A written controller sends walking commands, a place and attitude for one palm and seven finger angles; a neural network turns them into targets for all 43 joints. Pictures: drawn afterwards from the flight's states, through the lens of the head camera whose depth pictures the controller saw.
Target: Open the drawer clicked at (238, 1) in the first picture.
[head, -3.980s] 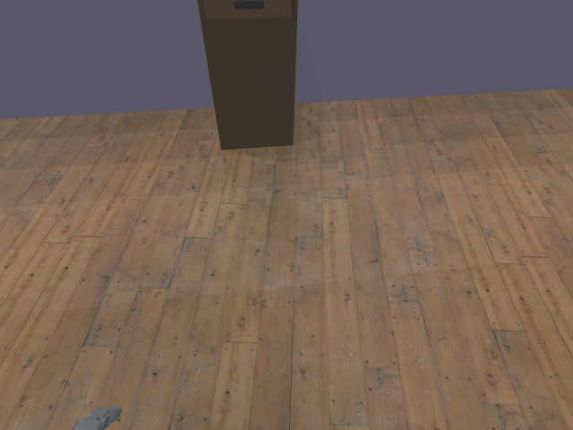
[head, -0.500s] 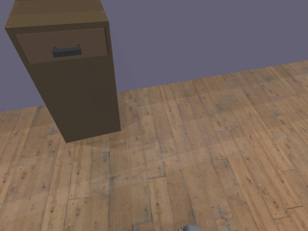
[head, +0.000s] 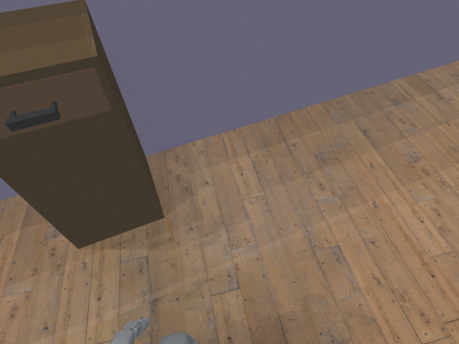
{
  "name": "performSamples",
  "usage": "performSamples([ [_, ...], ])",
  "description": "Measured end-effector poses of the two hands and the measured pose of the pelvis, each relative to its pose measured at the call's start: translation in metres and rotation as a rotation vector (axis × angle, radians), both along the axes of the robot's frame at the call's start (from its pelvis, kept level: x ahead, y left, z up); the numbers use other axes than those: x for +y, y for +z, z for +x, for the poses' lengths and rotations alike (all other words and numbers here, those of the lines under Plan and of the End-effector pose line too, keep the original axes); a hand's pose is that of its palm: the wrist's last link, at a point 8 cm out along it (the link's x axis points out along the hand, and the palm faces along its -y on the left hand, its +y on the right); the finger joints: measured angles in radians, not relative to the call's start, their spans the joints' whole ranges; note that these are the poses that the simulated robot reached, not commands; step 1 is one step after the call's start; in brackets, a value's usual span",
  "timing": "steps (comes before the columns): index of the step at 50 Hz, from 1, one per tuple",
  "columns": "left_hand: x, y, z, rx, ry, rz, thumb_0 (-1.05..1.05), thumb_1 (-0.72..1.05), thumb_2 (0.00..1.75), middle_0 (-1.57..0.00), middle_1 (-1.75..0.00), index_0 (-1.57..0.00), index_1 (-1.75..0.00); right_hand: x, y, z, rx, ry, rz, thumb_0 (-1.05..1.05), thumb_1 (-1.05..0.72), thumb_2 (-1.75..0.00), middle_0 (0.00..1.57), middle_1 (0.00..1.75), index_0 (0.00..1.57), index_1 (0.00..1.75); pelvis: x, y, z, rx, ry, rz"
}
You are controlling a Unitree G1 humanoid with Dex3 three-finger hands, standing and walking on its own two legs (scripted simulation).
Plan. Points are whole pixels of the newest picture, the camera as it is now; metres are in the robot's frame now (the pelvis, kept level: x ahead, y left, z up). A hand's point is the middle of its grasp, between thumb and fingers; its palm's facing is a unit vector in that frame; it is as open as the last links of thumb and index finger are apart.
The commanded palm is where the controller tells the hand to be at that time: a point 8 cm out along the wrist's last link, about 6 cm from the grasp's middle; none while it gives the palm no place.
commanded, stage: turn to face it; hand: left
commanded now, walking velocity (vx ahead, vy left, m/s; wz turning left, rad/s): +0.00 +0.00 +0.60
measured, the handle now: (33, 113) +0.67 +0.54 +0.00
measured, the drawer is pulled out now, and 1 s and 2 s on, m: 0.00 0.00 0.00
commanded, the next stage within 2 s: take the last steps up to it in 0.68 s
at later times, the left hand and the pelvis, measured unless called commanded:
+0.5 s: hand out of the picture +0.00 +0.27 -0.16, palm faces +0.29 -0.92 -0.27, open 7.3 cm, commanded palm none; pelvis +0.02 +0.04 +0.01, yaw +14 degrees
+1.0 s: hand out of the picture -0.04 +0.17 -0.15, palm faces +0.45 -0.86 -0.24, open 7.3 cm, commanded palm none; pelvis +0.01 +0.00 +0.01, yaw +23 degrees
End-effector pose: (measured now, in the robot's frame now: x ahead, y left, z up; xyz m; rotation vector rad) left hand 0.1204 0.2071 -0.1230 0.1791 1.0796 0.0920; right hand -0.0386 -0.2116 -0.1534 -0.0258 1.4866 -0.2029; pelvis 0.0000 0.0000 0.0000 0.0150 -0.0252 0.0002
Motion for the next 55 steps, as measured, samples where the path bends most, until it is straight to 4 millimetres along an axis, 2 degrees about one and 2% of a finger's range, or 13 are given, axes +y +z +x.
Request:
performSamples([
  [3, 0.007, 0.003, -0.001, -0.015, 0.047, -0.003, -0.02, 0.93, 0.90, -0.20, -0.30, -0.21, -0.30, -0.011, 0.007, 0.044, -0.081, 0.061, -0.032, 0.01, -0.92, -0.90, 0.20, 0.30, 0.20, 0.29, 0.001, 0.003, 0.005, 0.004, 0.038, -0.006],
  [7, 0.026, -0.003, -0.016, 0.001, 0.113, -0.009, -0.01, 0.93, 0.90, -0.20, -0.30, -0.21, -0.30, -0.017, 0.018, 0.095, -0.170, 0.143, -0.076, 0.01, -0.92, -0.90, 0.20, 0.30, 0.19, 0.29, 0.009, 0.002, 0.010, 0.005, 0.087, -0.019],
  [12, 0.061, -0.026, -0.052, 0.054, 0.215, -0.018, 0.00, 0.92, 0.90, -0.20, -0.30, -0.21, -0.30, -0.005, 0.026, 0.147, -0.260, 0.254, -0.132, 0.01, -0.92, -0.90, 0.19, 0.30, 0.19, 0.29, 0.027, -0.009, 0.013, 0.002, 0.146, -0.046],
  [15, 0.083, -0.037, -0.080, 0.127, 0.266, -0.011, 0.00, 0.91, 0.90, -0.20, -0.30, -0.21, -0.30, 0.008, 0.028, 0.164, -0.298, 0.304, -0.150, 0.01, -0.92, -0.90, 0.19, 0.30, 0.19, 0.29, 0.037, -0.014, 0.012, 0.005, 0.167, -0.046],
  [21, 0.105, -0.019, -0.120, 0.216, 0.338, 0.024, 0.01, 0.91, 0.90, -0.19, -0.30, -0.20, -0.30, 0.029, 0.036, 0.171, -0.266, 0.373, -0.125, 0.01, -0.91, -0.90, 0.20, 0.30, 0.20, 0.29, 0.044, 0.001, 0.013, 0.021, 0.215, -0.044],
  [27, 0.103, -0.004, -0.138, 0.247, 0.380, 0.060, 0.01, 0.91, 0.90, -0.19, -0.29, -0.20, -0.30, 0.037, 0.030, 0.176, -0.254, 0.394, -0.073, 0.01, -0.91, -0.90, 0.20, 0.30, 0.20, 0.30, 0.040, 0.007, 0.017, 0.024, 0.246, -0.031],
  [31, 0.087, 0.001, -0.132, 0.226, 0.388, 0.072, 0.01, 0.91, 0.90, -0.19, -0.29, -0.20, -0.30, 0.030, 0.020, 0.177, -0.244, 0.401, -0.039, 0.01, -0.91, -0.90, 0.20, 0.30, 0.20, 0.30, 0.028, 0.005, 0.018, 0.019, 0.269, -0.018],
  [36, 0.055, 0.003, -0.124, 0.154, 0.399, 0.085, 0.01, 0.91, 0.90, -0.19, -0.30, -0.20, -0.30, 0.010, 0.000, 0.178, -0.223, 0.409, 0.001, 0.01, -0.91, -0.90, 0.20, 0.30, 0.20, 0.30, 0.006, -0.003, 0.017, 0.008, 0.305, -0.003],
  [42, 0.019, 0.012, -0.136, 0.133, 0.443, 0.050, 0.01, 0.91, 0.90, -0.20, -0.30, -0.21, -0.30, -0.007, 0.007, 0.183, -0.195, 0.447, -0.002, 0.01, -0.91, -0.90, 0.20, 0.30, 0.20, 0.29, -0.008, 0.007, 0.014, 0.001, 0.360, 0.018],
  [49, 0.008, 0.009, -0.177, 0.175, 0.517, 0.015, 0.01, 0.93, 0.90, -0.20, -0.30, -0.21, -0.30, -0.010, 0.018, 0.186, -0.161, 0.518, -0.024, 0.01, -0.91, -0.90, 0.20, 0.30, 0.20, 0.29, -0.007, 0.013, 0.015, 0.012, 0.405, 0.009],
  [52, 0.003, 0.005, -0.204, 0.234, 0.551, -0.018, 0.01, 0.92, 0.90, -0.20, -0.30, -0.21, -0.30, 0.002, 0.023, 0.193, -0.161, 0.552, -0.032, 0.01, -0.91, -0.90, 0.20, 0.30, 0.20, 0.29, 0.002, 0.014, 0.015, 0.019, 0.413, 0.004],
  [55, 0.000, 0.000, -0.234, 0.315, 0.585, -0.059, 0.01, 0.92, 0.90, -0.20, -0.30, -0.21, -0.30, 0.023, 0.028, 0.205, -0.182, 0.585, -0.036, 0.01, -0.92, -0.90, 0.20, 0.30, 0.19, 0.29, 0.015, 0.014, 0.016, 0.026, 0.418, -0.004],
])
